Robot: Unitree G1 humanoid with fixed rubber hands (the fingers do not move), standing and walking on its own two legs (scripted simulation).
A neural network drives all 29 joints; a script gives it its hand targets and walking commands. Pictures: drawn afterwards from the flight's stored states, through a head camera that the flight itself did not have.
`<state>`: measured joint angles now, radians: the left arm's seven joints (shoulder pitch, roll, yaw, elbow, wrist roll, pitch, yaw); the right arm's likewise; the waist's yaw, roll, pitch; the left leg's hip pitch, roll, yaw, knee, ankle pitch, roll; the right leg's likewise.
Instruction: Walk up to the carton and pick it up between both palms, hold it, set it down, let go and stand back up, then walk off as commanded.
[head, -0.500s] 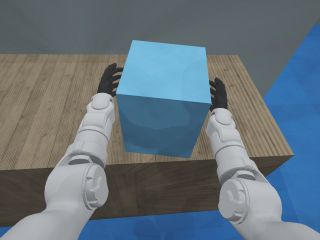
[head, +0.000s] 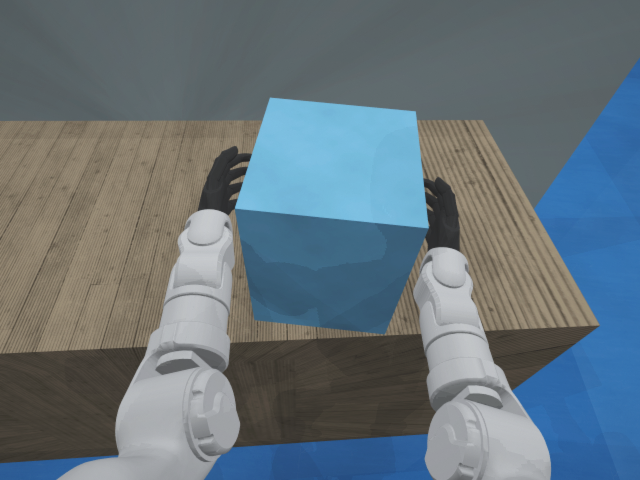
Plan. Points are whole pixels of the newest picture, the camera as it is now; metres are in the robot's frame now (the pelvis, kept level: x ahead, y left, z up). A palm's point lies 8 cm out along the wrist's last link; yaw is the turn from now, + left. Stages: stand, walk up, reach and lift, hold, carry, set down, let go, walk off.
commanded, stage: reach and lift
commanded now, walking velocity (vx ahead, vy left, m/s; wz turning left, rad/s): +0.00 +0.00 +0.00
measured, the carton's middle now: (330, 222) +0.44 -0.05 +0.05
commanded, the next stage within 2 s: none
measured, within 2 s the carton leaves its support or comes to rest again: leaves its support in 1.30 s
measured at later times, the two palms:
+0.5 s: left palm (216, 210) +0.42 +0.10 +0.11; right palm (441, 244) +0.36 -0.18 +0.09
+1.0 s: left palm (216, 211) +0.42 +0.10 +0.11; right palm (441, 244) +0.36 -0.18 +0.08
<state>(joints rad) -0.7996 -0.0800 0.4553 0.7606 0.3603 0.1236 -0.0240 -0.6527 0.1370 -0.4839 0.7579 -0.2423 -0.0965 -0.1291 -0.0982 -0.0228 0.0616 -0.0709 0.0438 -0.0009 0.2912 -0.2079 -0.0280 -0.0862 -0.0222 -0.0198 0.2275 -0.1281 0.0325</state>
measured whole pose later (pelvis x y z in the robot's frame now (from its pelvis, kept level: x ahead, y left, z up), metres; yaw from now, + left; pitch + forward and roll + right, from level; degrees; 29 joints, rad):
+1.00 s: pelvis -0.01 +0.00 +0.00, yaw +0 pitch +1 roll -1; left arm -0.78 -0.09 0.43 0.69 0.37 0.15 -0.03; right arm -0.64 0.11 -0.42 0.77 -0.21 -0.16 -0.16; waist -0.09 -0.03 0.04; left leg -0.12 0.05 0.02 0.29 -0.19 -0.03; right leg -0.13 -0.02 -0.04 0.20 -0.10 0.03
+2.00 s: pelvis -0.01 +0.00 +0.00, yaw +1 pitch -3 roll -1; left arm -0.81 -0.03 0.29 0.58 0.30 0.39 0.06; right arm -0.73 -0.05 -0.11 0.86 0.12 -0.01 -0.21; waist -0.10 -0.02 0.00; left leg -0.07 0.05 0.00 0.34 -0.22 -0.02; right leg -0.04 -0.03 -0.07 0.22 -0.11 0.03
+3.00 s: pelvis -0.02 +0.00 +0.00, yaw +2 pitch -5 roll -2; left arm -0.85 0.00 0.33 0.33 0.26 0.78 0.05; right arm -0.89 -0.13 0.02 0.68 0.38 0.43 -0.30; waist -0.12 0.00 -0.06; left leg -0.09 0.05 -0.04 0.42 -0.24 -0.03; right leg -0.05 -0.01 -0.06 0.25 -0.12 0.03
